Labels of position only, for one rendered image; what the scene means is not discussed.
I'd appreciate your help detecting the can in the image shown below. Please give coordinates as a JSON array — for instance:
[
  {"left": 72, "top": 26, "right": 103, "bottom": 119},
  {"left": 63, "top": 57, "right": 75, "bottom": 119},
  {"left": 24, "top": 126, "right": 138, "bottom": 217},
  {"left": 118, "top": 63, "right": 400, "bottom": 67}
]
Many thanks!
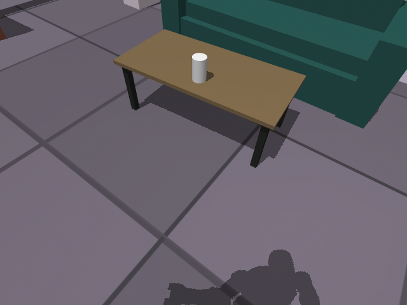
[{"left": 192, "top": 53, "right": 207, "bottom": 83}]

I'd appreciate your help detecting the coffee table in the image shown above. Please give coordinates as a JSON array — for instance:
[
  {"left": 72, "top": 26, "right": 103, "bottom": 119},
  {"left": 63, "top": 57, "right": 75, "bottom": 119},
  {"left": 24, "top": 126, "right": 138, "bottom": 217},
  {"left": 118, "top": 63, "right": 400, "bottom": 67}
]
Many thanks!
[{"left": 113, "top": 29, "right": 306, "bottom": 168}]

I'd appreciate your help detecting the sofa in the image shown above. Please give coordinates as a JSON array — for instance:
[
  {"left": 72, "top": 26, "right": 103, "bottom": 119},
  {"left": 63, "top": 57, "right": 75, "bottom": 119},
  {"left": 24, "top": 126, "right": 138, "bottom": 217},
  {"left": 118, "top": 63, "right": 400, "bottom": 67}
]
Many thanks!
[{"left": 160, "top": 0, "right": 407, "bottom": 128}]

